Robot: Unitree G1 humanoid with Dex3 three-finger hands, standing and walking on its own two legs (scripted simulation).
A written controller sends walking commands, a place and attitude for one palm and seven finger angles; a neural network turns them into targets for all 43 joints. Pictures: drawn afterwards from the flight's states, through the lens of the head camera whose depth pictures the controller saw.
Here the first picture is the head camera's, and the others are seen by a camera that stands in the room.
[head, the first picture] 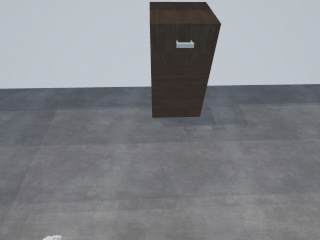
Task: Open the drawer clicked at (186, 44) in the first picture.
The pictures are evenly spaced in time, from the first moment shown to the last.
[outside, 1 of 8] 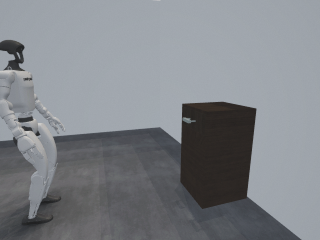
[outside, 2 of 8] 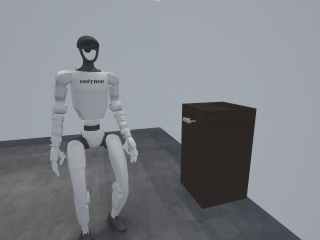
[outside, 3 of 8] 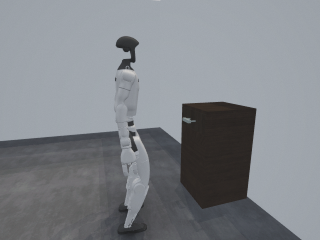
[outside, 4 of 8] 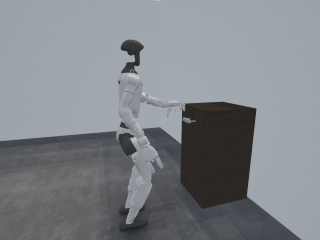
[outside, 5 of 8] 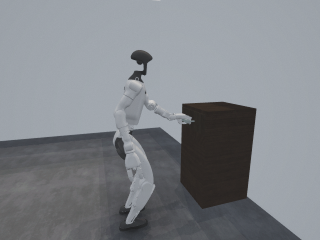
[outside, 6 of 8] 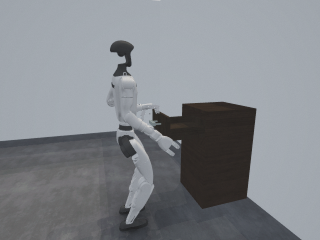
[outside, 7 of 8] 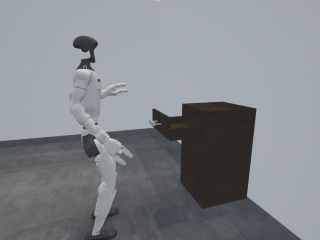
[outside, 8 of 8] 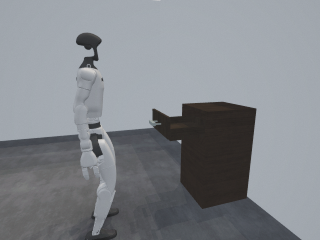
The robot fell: no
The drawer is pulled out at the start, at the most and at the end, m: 0.00 0.30 0.30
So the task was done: yes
